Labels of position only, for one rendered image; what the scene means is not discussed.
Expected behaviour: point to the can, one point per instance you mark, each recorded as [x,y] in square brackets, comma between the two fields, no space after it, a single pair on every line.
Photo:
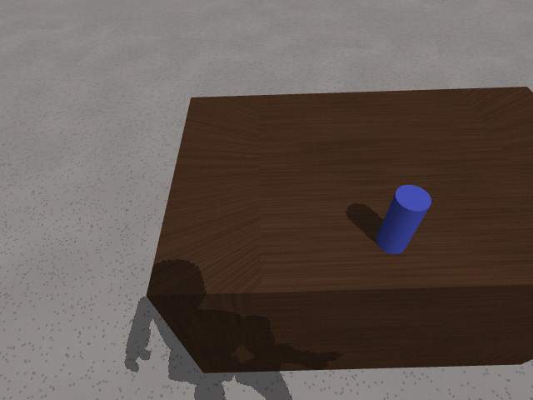
[407,209]

